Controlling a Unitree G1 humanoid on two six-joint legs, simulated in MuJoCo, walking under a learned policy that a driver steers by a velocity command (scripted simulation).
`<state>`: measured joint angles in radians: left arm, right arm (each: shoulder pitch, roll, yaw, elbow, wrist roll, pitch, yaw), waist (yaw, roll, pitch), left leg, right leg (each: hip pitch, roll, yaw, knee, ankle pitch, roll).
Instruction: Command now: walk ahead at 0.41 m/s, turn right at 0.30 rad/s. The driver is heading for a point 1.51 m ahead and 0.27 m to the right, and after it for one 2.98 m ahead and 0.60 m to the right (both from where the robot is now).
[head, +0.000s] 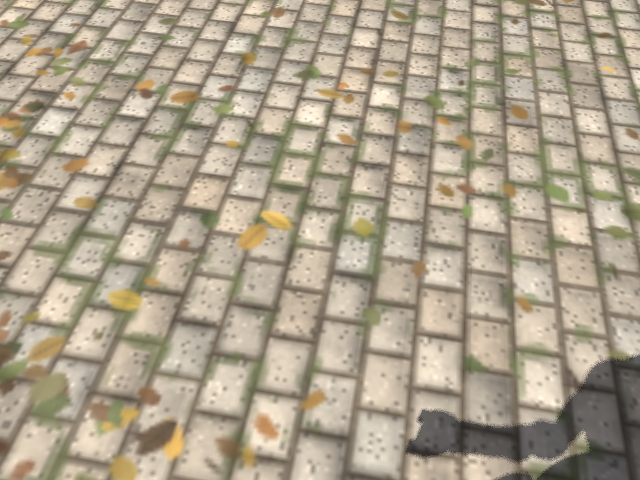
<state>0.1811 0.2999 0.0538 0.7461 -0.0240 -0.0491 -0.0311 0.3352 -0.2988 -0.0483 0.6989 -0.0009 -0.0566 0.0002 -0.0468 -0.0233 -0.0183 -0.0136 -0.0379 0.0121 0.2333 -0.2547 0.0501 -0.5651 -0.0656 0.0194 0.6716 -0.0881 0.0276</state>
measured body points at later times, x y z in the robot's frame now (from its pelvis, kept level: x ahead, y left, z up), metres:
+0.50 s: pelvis +0.26 -0.08 +0.00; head +0.30 -0.11 +0.45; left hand +0.39 +0.18 -0.11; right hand +0.40 -0.38 -0.08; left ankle +0.49 +0.04 -0.69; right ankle +0.17 -0.15 -0.75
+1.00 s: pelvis +0.54 -0.13 +0.00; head +0.57 -0.14 +0.45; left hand +0.83 +0.00 -0.08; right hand +0.44 -0.39 -0.12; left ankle +0.52 -0.01 -0.75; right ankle +0.64 -0.34 -0.71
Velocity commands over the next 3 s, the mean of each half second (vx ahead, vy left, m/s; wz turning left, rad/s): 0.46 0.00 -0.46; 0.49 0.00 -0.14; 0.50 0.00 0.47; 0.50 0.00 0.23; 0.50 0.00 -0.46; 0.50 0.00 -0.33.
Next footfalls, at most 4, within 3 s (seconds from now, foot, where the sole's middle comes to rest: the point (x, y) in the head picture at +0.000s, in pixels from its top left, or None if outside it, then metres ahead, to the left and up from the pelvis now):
0.16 right None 0.21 -0.16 -0.78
0.62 left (328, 460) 0.56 -0.03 -0.78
1.12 right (460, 389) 0.71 -0.34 -0.78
1.62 left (345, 286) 1.01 -0.10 -0.78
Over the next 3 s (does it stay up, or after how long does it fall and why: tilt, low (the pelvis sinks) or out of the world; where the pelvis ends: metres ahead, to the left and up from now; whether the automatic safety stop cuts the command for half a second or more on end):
stays up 1.61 -0.26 0.00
